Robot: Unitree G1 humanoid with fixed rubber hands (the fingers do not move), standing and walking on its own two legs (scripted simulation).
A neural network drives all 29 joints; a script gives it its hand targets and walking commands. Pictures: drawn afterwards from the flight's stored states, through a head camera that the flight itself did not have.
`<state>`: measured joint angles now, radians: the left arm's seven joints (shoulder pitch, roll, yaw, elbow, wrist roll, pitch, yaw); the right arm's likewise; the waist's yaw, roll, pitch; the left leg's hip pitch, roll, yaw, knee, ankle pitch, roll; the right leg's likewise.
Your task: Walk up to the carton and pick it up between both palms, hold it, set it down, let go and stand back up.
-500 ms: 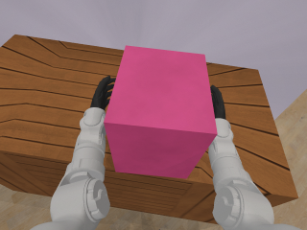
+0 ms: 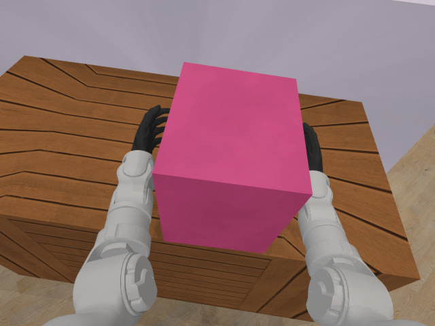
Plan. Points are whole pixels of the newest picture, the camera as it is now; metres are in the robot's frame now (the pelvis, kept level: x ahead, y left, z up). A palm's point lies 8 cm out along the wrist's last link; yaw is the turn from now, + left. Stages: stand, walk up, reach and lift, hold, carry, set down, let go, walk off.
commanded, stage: reach and lift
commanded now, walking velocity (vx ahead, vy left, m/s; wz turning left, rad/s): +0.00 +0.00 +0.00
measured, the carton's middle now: (226, 164) +0.41 +0.00 +0.04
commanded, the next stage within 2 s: none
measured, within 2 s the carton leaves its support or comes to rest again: neither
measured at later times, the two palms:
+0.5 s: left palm (137, 137) +0.39 +0.17 +0.13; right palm (317, 155) +0.37 -0.15 +0.12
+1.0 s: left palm (130, 126) +0.37 +0.17 +0.17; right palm (327, 139) +0.37 -0.15 +0.17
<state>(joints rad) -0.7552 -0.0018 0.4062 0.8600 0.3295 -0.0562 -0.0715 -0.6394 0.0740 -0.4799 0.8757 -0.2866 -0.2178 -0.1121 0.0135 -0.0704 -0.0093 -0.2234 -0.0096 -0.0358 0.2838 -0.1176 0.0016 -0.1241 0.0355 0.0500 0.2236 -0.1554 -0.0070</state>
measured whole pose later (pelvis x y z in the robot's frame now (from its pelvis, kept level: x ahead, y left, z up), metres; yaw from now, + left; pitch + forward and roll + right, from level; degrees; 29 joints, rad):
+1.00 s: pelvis -0.01 +0.00 +0.00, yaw +1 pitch -6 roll -1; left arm -0.69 0.01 0.30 0.36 0.26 0.48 -0.03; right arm -0.70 -0.07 -0.09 0.70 0.13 0.14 -0.18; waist -0.05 -0.09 0.02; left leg -0.08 -0.02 -0.05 0.32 -0.14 0.00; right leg 0.03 0.03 0.03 0.26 -0.19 -0.01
